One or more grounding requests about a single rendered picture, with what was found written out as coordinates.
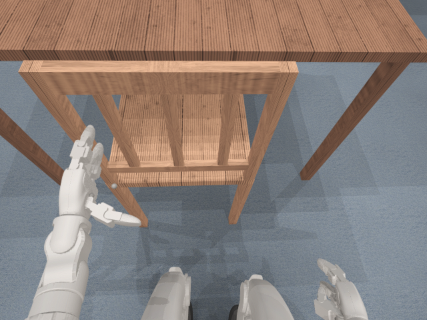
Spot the table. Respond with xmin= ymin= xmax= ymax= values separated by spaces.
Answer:
xmin=0 ymin=0 xmax=427 ymax=186

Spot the robot left hand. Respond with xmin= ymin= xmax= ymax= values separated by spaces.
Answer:
xmin=59 ymin=125 xmax=141 ymax=228

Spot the chair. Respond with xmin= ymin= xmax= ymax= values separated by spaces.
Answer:
xmin=18 ymin=60 xmax=299 ymax=227

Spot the robot right hand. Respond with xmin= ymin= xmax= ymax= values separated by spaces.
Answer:
xmin=314 ymin=258 xmax=368 ymax=320

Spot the robot right thigh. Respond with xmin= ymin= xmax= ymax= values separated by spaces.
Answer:
xmin=240 ymin=279 xmax=294 ymax=320

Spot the robot left forearm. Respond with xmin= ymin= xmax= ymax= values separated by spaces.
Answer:
xmin=24 ymin=214 xmax=92 ymax=320

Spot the robot right shin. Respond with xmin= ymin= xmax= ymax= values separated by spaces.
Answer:
xmin=237 ymin=275 xmax=263 ymax=320

